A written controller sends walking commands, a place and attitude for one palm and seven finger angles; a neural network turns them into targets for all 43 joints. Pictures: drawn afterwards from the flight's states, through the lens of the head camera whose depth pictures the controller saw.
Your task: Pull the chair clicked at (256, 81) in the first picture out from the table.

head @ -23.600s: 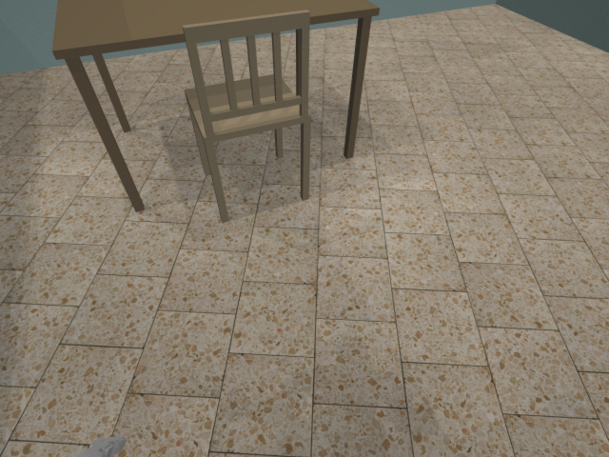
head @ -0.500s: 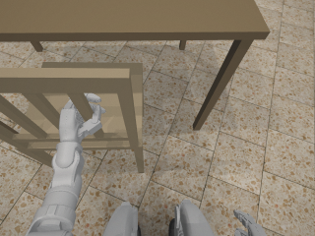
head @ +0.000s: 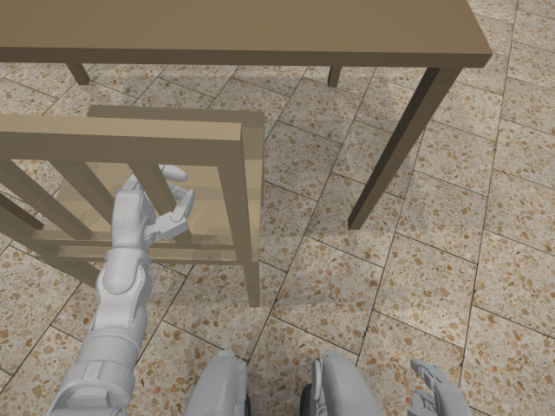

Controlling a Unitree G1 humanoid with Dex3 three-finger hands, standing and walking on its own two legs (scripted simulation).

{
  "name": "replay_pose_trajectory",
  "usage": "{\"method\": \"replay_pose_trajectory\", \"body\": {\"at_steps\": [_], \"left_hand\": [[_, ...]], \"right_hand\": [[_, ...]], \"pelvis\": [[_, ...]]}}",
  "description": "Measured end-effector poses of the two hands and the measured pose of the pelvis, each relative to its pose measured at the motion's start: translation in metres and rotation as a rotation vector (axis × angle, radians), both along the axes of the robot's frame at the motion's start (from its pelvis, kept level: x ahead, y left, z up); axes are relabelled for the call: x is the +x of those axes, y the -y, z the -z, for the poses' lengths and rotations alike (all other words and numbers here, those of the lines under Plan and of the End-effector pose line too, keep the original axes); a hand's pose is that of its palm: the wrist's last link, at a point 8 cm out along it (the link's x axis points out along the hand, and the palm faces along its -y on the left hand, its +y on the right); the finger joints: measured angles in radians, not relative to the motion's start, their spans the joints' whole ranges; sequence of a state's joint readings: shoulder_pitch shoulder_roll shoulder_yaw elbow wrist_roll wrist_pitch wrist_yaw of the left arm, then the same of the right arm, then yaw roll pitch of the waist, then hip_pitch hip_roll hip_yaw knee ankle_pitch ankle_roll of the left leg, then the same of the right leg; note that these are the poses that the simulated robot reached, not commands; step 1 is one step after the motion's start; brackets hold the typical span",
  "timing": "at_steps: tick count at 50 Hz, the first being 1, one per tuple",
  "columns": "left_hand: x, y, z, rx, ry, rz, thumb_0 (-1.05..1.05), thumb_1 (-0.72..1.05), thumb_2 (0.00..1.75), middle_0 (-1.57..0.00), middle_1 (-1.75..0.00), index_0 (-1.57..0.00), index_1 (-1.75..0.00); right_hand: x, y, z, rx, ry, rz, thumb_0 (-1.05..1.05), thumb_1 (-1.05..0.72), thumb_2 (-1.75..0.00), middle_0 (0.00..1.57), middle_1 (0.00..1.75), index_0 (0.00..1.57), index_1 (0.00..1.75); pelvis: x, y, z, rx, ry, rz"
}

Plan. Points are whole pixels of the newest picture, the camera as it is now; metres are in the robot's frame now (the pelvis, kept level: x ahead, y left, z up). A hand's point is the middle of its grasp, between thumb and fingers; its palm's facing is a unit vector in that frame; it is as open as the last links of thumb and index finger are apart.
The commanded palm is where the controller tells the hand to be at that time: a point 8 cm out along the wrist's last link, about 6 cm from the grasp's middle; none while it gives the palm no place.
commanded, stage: open the thumb and straighten the fingers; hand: left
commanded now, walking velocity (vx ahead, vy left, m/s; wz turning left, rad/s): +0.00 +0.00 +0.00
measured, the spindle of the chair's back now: (105, 204) +0.40 +0.26 +0.01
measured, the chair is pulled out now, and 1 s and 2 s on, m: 0.03 0.03 0.03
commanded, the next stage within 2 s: draw the fingers out of the gap in 0.58 s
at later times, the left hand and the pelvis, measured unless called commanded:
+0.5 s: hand (171, 202) +0.41 +0.17 +0.01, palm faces +0.05 -1.00 -0.02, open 16.5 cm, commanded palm +0.38 +0.21 +0.01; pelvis -0.01 +0.00 -0.01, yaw +0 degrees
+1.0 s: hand (170, 230) +0.37 +0.16 +0.01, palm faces +0.02 -1.00 -0.01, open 17.5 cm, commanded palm +0.34 +0.21 +0.01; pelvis +0.00 +0.01 +0.00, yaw -1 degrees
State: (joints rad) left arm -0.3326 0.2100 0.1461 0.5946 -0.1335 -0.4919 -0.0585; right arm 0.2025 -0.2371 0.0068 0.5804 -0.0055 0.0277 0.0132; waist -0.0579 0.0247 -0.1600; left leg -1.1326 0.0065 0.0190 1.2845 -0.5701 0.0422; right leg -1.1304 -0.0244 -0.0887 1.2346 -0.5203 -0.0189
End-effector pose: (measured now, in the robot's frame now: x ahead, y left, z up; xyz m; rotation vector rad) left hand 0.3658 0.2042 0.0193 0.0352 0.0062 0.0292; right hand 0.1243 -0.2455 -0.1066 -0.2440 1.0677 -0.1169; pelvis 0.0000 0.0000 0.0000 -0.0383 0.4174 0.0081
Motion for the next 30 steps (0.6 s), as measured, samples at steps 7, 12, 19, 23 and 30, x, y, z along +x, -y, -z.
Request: {"method": "replay_pose_trajectory", "body": {"at_steps": [7,12,19,23,30], "left_hand": [[0.0,-0.001,-0.002,-0.003,-0.002,-0.003,0.01,0.03,0.49,-0.49,-1.41,-0.49,-1.41],[0.008,-0.006,0.003,-0.006,0.006,-0.019,0.0,-0.29,0.33,-0.43,-1.22,-0.42,-1.23],[0.009,-0.007,0.004,-0.001,0.001,0.001,0.0,-0.48,0.24,-0.28,-0.81,-0.28,-0.81],[0.016,-0.013,0.008,-0.002,-0.011,-0.018,-0.01,-0.52,0.22,-0.19,-0.53,-0.19,-0.54],[0.02,-0.014,0.006,-0.014,0.014,-0.004,-0.01,-0.54,0.21,-0.06,-0.17,-0.06,-0.18]], "right_hand": [[-0.009,0.004,-0.001,-0.007,-0.002,0.012,0.0,-0.9,-0.9,0.2,0.3,0.2,0.3],[-0.017,0.009,0.003,-0.021,-0.013,0.017,0.0,-0.9,-0.9,0.2,0.3,0.2,0.3],[-0.027,0.012,0.005,-0.022,-0.036,0.034,0.0,-0.9,-0.9,0.2,0.3,0.2,0.3],[-0.031,0.012,0.007,-0.031,-0.046,0.033,0.0,-0.9,-0.9,0.2,0.3,0.2,0.3],[-0.034,0.011,0.008,-0.032,-0.055,0.044,0.0,-0.9,-0.9,0.2,0.3,0.2,0.3]], "pelvis": [[-0.002,0.002,-0.001,0.003,0.0,0.003],[-0.005,0.004,0.004,0.002,-0.008,0.003],[-0.006,0.003,0.004,0.001,-0.012,0.006],[-0.007,0.004,0.006,0.002,-0.019,0.006],[-0.006,0.002,0.007,-0.003,-0.026,0.009]]}}
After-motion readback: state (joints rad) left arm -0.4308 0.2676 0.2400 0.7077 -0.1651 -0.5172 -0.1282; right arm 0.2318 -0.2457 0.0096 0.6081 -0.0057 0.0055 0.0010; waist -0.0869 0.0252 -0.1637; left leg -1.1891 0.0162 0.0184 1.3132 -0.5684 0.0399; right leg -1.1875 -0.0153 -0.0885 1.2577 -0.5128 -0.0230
